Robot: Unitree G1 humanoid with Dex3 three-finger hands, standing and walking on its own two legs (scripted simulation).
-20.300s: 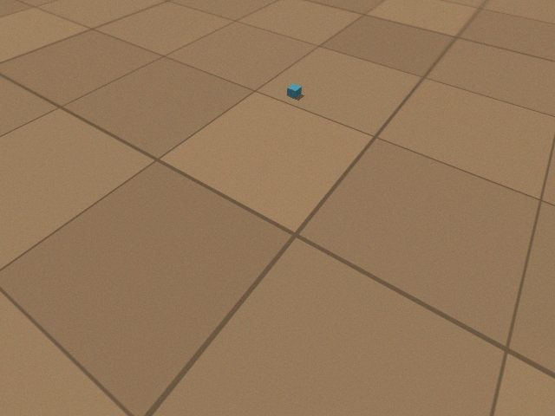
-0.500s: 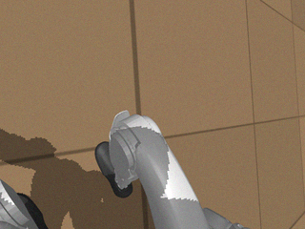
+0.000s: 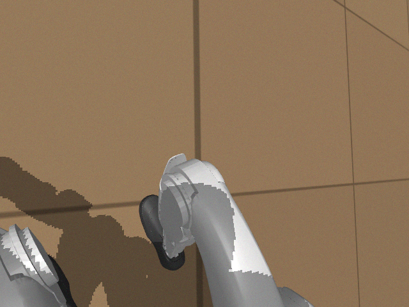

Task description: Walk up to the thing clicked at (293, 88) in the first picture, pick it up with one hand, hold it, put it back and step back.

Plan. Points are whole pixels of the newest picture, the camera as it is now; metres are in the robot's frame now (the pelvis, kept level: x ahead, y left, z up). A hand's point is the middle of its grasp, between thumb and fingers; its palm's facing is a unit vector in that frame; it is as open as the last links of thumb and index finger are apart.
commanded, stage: settle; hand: left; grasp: from above
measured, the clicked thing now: out of the picture +0.44 +0.41 -0.28
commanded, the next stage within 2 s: lift in 0.54 s
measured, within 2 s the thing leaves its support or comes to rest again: neither
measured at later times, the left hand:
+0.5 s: hand out of the picture +0.42 +0.40 -0.17, palm faces +0.03 -0.46 -0.89, open 9.6 cm
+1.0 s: hand out of the picture +0.40 +0.41 -0.12, palm faces +0.00 -0.46 -0.89, open 9.6 cm
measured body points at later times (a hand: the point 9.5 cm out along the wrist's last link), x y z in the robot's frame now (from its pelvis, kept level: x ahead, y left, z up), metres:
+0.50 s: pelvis +0.00 -0.01 +0.00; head +0.27 +0.10 +0.34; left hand +0.42 +0.42 -0.12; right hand +0.03 -0.26 -0.08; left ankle +0.05 +0.13 -0.30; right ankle +0.12 -0.12 -0.30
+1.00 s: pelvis +0.00 -0.01 +0.01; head +0.24 +0.07 +0.39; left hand +0.40 +0.43 -0.07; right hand +0.04 -0.27 -0.08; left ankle +0.05 +0.13 -0.30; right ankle +0.12 -0.12 -0.30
